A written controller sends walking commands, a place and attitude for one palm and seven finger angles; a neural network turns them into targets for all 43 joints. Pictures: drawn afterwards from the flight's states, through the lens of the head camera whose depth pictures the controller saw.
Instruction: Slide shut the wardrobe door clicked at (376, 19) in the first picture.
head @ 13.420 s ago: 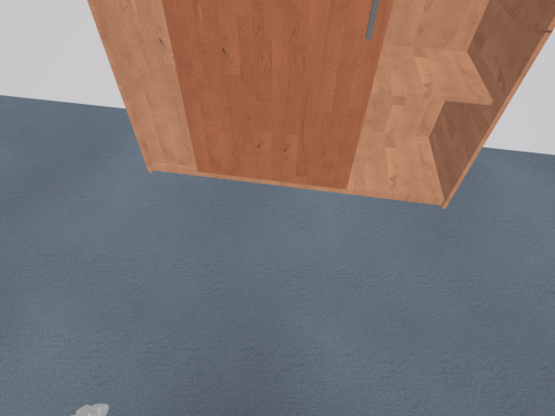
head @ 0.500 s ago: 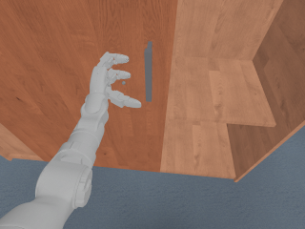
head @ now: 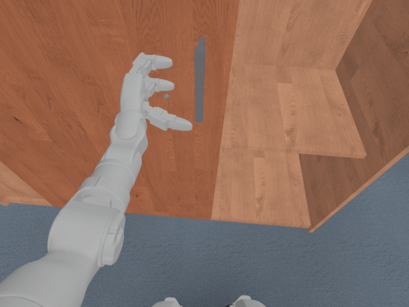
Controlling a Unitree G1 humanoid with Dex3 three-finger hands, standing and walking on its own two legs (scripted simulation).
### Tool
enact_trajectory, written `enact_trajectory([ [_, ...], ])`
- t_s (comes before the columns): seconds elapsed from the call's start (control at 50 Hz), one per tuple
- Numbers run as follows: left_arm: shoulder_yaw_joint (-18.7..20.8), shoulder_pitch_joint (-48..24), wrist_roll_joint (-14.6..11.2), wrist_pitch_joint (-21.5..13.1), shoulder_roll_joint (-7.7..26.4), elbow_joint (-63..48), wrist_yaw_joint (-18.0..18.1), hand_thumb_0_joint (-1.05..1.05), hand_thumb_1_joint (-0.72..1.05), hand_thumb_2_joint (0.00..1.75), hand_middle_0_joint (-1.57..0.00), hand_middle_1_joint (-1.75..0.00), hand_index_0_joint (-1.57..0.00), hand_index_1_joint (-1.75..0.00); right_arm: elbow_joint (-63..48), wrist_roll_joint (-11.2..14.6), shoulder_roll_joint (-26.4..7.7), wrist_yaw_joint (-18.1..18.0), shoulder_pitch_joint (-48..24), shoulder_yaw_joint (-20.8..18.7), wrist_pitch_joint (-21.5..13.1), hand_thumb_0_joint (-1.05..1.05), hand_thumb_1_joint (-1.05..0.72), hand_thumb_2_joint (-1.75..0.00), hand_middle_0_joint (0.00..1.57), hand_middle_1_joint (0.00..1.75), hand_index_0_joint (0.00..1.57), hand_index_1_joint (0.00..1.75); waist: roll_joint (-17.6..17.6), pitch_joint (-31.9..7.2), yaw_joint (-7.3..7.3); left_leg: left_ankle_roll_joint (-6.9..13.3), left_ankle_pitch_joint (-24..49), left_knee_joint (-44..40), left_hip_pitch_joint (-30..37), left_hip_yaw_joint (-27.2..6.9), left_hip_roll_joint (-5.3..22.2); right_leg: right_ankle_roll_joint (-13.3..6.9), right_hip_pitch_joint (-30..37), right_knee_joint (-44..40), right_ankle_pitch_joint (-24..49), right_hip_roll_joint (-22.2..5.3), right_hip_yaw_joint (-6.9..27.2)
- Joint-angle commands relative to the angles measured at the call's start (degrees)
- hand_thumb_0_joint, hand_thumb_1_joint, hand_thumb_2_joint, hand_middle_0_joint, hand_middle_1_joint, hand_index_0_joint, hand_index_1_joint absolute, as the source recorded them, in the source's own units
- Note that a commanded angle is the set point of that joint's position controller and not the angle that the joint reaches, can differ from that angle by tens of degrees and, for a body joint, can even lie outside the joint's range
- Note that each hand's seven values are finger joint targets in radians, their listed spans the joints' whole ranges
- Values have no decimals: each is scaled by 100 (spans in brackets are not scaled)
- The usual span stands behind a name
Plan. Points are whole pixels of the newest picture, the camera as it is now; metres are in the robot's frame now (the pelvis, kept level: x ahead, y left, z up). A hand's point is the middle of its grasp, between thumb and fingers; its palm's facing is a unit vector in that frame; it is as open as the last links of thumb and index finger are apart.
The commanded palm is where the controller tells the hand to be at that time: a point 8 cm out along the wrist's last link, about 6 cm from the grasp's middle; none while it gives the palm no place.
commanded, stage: move the hooked fingers beside the handle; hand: left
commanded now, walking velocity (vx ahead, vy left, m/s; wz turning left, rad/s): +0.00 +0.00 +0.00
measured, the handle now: (200, 83) +0.52 +0.01 +0.14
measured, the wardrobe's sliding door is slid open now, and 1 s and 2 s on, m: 0.49 0.48 0.48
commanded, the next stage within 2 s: none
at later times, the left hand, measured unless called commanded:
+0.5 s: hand (166, 96) +0.48 +0.08 +0.14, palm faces -0.04 -1.00 -0.04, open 13.7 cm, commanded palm +0.49 +0.11 +0.12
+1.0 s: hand (166, 96) +0.48 +0.08 +0.14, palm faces -0.05 -1.00 -0.03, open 13.7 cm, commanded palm +0.47 +0.11 +0.12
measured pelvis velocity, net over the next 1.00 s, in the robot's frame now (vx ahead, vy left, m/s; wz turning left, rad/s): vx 0.00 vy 0.00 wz -0.01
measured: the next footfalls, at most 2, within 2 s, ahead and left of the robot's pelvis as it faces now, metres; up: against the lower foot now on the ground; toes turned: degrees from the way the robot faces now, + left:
none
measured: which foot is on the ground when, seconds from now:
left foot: down 0.00-1.00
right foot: down 0.00-1.00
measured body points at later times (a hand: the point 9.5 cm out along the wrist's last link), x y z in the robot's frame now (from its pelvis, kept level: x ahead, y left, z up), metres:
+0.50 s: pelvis +0.00 +0.00 +0.00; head +0.06 +0.01 +0.44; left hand +0.47 +0.13 +0.14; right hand +0.05 -0.26 -0.12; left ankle +0.04 +0.09 -0.71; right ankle +0.05 -0.11 -0.71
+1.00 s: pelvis +0.00 +0.00 +0.00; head +0.05 +0.01 +0.44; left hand +0.47 +0.13 +0.14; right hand +0.04 -0.25 -0.12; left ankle +0.04 +0.09 -0.71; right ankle +0.05 -0.11 -0.71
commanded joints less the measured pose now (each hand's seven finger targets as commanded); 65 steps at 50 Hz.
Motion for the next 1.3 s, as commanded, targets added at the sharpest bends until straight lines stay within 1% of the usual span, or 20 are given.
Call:
enact_trajectory([
  [0.0,-574,-3073,306,190,-564,-728,-287,0,-50,30,-30,-120,-30,-120,-429,15,-900,-53,455,-305,-178,0,-90,-90,20,30,20,30,-107,-1159,-924,-129,-1438,-985,1189,-560,266,-26,-365,-715,-663,229,335],
  [0.08,-634,-3024,315,216,-650,-602,-298,0,-50,30,-30,-120,-30,-120,-437,21,-885,-48,449,-292,-142,0,-90,-90,20,30,20,30,-56,-1043,-936,-140,-1444,-973,1181,-591,277,-42,-463,-682,-650,234,316],
  [0.1,-562,-3095,312,212,-540,-672,-291,0,-50,30,-30,-120,-30,-120,-449,21,-907,-50,446,-297,-141,0,-90,-90,20,30,20,30,-78,-1063,-920,-137,-1502,-974,1134,-602,271,-42,-461,-677,-671,228,331],
  [0.14,-683,-3114,290,229,-719,-699,-277,0,-50,30,-30,-120,-30,-120,-456,28,-890,-61,413,-284,-149,0,-90,-90,20,30,20,30,-25,-974,-979,-134,-1621,-975,1149,-602,281,-37,-536,-695,-725,223,332],
  [0.38,-347,-3079,213,323,-279,-675,-304,0,-50,30,-30,-120,-30,-120,-514,46,-899,-113,450,-248,-95,0,-90,-90,20,30,20,30,-187,-1086,-926,-110,-1519,-922,922,-461,234,-19,-265,-764,-779,247,390],
  [0.4,-256,-3070,242,309,-122,-649,-324,0,-50,30,-30,-120,-30,-120,-526,54,-887,-110,464,-255,-88,0,-90,-90,20,30,20,30,-126,-1145,-861,-113,-1475,-905,890,-453,217,-31,-196,-745,-760,240,403],
  [0.46,-228,-2955,195,335,-140,-539,-366,0,-50,30,-30,-120,-30,-120,-549,60,-878,-117,456,-243,-62,0,-90,-90,20,30,20,30,-193,-978,-862,-112,-1543,-919,805,-448,225,-34,-230,-776,-809,248,391],
  [0.62,-134,-3059,151,278,-112,-620,-395,0,-50,30,-30,-120,-30,-120,-605,45,-878,-92,439,-260,-72,0,-90,-90,20,30,20,30,-226,-1177,-848,-107,-1537,-892,851,-438,209,-13,-157,-764,-835,251,416],
  [0.66,-16,-3060,176,245,108,-639,-393,0,-50,30,-30,-120,-30,-120,-591,44,-887,-92,466,-270,-50,0,-90,-90,20,30,20,30,-126,-1180,-812,-112,-1484,-893,859,-437,208,-30,-129,-749,-788,249,400],
  [0.78,-103,-3083,148,159,-86,-697,-429,0,-50,30,-30,-120,-30,-120,-615,30,-875,-40,442,-271,-56,0,-90,-90,20,30,20,30,-84,-1143,-805,-130,-1492,-926,960,-496,230,-36,-212,-708,-751,264,373],
  [0.88,-38,-3008,174,145,33,-635,-424,0,-50,30,-30,-120,-30,-120,-623,42,-892,-41,451,-267,-36,0,-90,-90,20,30,20,30,-282,-1032,-793,-119,-1561,-948,829,-490,230,-33,-160,-719,-814,268,378],
  [0.94,-69,-3021,165,131,-59,-743,-414,0,-50,30,-30,-120,-30,-120,-624,28,-864,-32,453,-291,-51,0,-90,-90,20,30,20,30,-226,-1246,-776,-117,-1437,-920,945,-469,223,-25,-94,-700,-745,270,384],
  [0.96,36,-2902,201,138,96,-658,-415,0,-50,30,-30,-120,-30,-120,-618,26,-877,-34,469,-299,-27,0,-90,-90,20,30,20,30,-175,-1247,-700,-121,-1374,-921,936,-467,221,-45,-73,-680,-700,270,367],
  [0.98,30,-3051,197,112,126,-811,-415,0,-50,30,-30,-120,-30,-120,-630,27,-880,-28,473,-292,-21,0,-90,-90,20,30,20,30,-82,-1327,-758,-124,-1322,-913,1029,-476,226,-37,-97,-669,-664,273,373],
  [1.02,-29,-2932,165,112,-38,-790,-445,0,-50,30,-30,-120,-30,-120,-639,28,-836,-15,449,-293,-24,0,-90,-90,20,30,20,30,-177,-1283,-728,-117,-1270,-906,1010,-449,219,-34,-29,-704,-646,276,380],
  [1.06,67,-2785,165,118,102,-673,-451,0,-50,30,-30,-120,-30,-120,-641,35,-859,-24,438,-297,5,0,-90,-90,20,30,20,30,-296,-1144,-689,-111,-1288,-918,910,-449,224,-45,-2,-719,-679,281,371],
  [1.1,-129,-2860,170,78,-164,-862,-481,0,-50,30,-30,-120,-30,-120,-665,44,-819,3,392,-301,-3,0,-90,-90,20,30,20,30,-27,-1198,-693,-142,-1234,-932,1116,-482,239,-55,-107,-661,-609,283,346],
  [1.18,-14,-2750,151,65,-34,-910,-447,0,-50,30,-30,-120,-30,-120,-665,36,-826,5,382,-309,19,0,-90,-90,20,30,20,30,-176,-1251,-672,-122,-1084,-893,1099,-442,227,-51,15,-687,-549,290,358],
  [1.22,-64,-2609,135,50,-138,-969,-474,0,-50,30,-30,-120,-30,-120,-697,47,-798,15,344,-316,26,0,-90,-90,20,30,20,30,-224,-1301,-623,-121,-976,-881,1139,-396,229,-47,98,-705,-507,294,363],
  [1.28,-111,-2531,155,20,-179,-1118,-488,0,-50,30,-30,-120,-30,-120,-717,57,-778,28,332,-328,55,0,-90,-90,20,30,20,30,-109,-1377,-578,-141,-718,-871,1297,-400,245,-62,129,-660,-354,305,339],
])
